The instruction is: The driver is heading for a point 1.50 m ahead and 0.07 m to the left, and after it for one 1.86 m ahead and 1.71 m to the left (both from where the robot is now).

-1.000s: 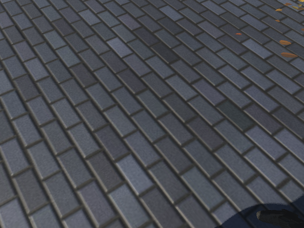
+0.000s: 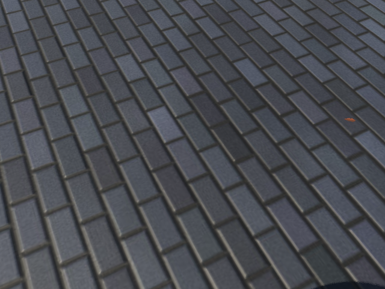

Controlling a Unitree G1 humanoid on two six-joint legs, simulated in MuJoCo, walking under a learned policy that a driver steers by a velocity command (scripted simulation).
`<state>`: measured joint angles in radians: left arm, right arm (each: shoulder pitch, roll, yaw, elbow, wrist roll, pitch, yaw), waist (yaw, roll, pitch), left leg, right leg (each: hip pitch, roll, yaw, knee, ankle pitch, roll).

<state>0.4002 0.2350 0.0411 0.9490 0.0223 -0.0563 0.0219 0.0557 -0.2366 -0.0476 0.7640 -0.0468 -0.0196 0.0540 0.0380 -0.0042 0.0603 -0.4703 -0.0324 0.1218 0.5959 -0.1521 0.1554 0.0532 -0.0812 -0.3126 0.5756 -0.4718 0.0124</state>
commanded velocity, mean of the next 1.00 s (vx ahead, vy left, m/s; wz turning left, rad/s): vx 0.50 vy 0.00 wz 0.14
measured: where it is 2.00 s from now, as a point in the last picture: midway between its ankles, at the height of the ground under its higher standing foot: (204, 145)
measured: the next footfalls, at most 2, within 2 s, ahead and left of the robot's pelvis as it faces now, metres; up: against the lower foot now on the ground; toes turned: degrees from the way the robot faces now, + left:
right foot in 0.52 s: +0.48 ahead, -0.05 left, +0.00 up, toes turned +17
left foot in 1.02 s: +0.68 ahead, +0.19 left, +0.00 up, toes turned +2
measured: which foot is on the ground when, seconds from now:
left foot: down 0.00-0.54, up 0.56-1.00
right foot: down 0.00-0.00, up 0.02-0.50, down 0.52-1.00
